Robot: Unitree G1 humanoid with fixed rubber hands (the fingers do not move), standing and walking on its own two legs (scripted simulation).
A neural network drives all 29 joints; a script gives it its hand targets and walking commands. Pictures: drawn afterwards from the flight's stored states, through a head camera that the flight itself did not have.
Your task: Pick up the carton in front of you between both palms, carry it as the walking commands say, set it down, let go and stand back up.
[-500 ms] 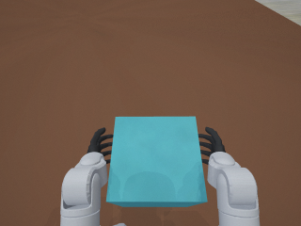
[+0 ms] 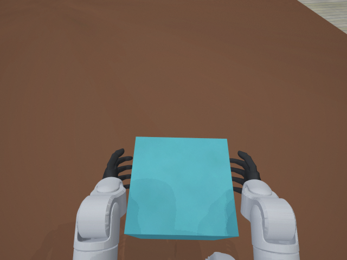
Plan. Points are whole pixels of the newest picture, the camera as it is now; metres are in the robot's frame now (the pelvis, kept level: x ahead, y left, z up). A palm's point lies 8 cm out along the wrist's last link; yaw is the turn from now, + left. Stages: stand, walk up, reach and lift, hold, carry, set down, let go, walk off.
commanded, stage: carry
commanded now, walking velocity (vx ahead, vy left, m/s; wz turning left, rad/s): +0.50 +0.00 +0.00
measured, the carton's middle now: (179, 194) +0.29 +0.00 -0.05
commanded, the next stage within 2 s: none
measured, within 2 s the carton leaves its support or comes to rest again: neither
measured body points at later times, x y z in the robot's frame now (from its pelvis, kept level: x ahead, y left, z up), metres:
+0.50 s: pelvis +0.33 -0.07 +0.00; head +0.34 -0.09 +0.45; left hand +0.59 +0.09 +0.09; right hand +0.61 -0.20 +0.08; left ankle +0.32 +0.08 -0.67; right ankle +0.35 -0.13 -0.75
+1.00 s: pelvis +0.66 +0.00 +0.00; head +0.70 +0.01 +0.45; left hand +0.94 +0.14 +0.05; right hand +0.93 -0.15 +0.05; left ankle +0.69 +0.08 -0.75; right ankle +0.61 -0.13 -0.67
